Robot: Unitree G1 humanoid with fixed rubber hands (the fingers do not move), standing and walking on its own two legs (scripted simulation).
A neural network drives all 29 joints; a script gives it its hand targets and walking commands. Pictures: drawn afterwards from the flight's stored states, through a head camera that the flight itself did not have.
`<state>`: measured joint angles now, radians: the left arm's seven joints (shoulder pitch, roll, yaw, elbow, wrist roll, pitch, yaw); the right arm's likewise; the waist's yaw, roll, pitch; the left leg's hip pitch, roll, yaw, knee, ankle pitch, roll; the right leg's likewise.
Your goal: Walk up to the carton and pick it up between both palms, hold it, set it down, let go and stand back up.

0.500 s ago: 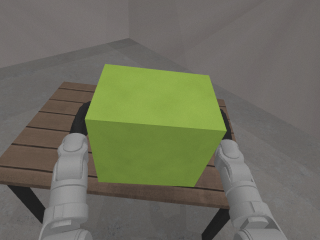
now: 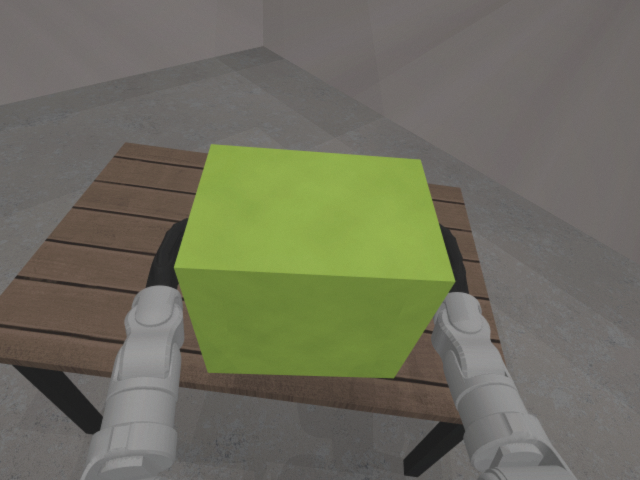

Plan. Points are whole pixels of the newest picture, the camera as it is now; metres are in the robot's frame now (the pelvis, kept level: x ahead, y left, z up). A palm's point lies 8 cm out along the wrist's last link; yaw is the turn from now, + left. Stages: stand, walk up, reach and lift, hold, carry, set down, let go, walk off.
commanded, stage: set down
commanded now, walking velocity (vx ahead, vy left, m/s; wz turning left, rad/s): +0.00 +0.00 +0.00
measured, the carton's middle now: (309, 270) +0.38 +0.02 +0.05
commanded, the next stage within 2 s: none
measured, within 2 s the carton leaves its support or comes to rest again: rests again in 1.88 s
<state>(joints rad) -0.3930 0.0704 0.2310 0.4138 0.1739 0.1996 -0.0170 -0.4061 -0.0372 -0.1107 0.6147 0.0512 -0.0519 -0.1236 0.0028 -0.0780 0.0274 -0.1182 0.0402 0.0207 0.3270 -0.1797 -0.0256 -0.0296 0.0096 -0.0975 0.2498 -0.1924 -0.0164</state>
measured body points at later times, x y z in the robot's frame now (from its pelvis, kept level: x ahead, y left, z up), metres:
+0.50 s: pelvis -0.01 +0.00 +0.00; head +0.01 +0.03 +0.45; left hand +0.36 +0.21 +0.03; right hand +0.36 -0.16 +0.05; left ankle +0.00 +0.13 -0.75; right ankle -0.03 -0.10 -0.75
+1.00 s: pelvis +0.00 +0.01 +0.00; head +0.06 +0.03 +0.44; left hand +0.37 +0.22 -0.02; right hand +0.37 -0.15 +0.01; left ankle +0.00 +0.13 -0.75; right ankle -0.03 -0.10 -0.75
